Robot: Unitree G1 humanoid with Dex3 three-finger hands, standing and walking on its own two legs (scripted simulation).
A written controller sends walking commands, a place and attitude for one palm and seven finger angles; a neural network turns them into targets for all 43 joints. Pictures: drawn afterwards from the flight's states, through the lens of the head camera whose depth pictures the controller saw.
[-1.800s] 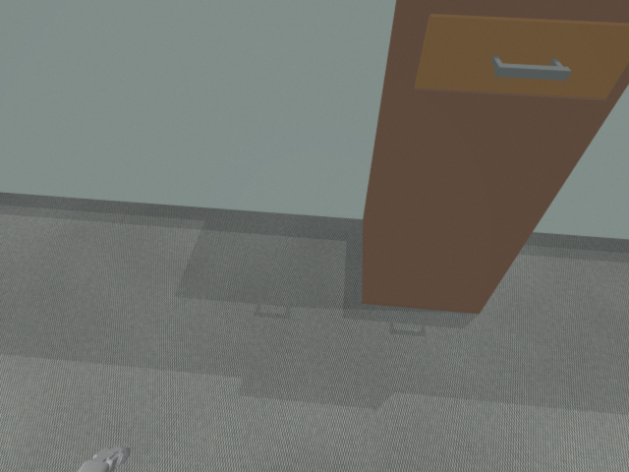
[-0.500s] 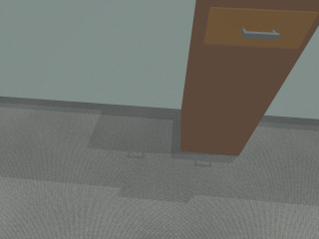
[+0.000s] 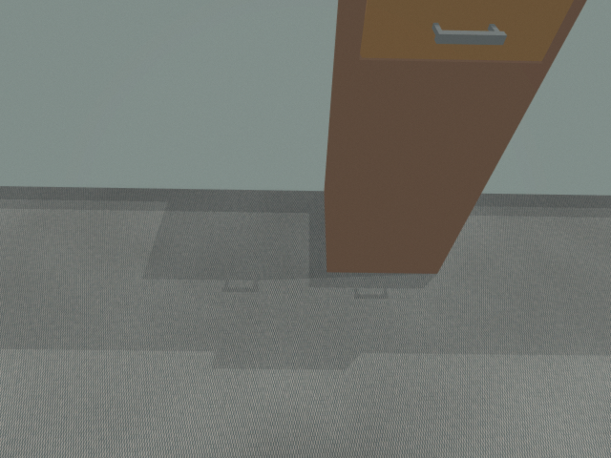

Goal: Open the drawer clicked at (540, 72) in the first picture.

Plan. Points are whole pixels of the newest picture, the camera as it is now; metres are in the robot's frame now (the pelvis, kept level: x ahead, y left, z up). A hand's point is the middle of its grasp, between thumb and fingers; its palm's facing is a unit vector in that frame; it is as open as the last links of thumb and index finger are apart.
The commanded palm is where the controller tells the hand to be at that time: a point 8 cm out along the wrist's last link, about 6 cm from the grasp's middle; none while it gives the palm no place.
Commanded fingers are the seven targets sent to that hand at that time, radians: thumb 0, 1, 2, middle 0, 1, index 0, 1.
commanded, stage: walk to a spot facing it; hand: left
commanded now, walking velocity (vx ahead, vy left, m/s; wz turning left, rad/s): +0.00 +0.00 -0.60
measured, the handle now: (467, 32) +0.84 -0.25 +0.16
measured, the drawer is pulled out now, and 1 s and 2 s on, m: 0.00 0.00 0.00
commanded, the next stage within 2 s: none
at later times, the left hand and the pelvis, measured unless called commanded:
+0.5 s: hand out of the picture +0.06 +0.17 -0.16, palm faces -0.19 -0.95 -0.25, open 7.4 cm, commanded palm none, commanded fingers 0.00 0.90 0.90 -0.20 -0.30 -0.20 -0.30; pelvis -0.02 -0.01 +0.00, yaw -16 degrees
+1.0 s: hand (187, 441) +0.16 +0.19 -0.17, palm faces -0.54 -0.82 -0.20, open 7.4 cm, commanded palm none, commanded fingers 0.00 0.90 0.90 -0.20 -0.30 -0.20 -0.30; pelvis -0.03 +0.06 +0.01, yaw -35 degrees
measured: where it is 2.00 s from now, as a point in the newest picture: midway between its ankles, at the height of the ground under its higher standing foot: outside the picture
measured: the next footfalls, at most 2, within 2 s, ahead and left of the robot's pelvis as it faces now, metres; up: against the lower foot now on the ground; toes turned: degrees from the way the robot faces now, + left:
left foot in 0.66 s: +0.04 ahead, +0.13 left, +0.00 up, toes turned -23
right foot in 1.16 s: -0.10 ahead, -0.07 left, +0.00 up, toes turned -48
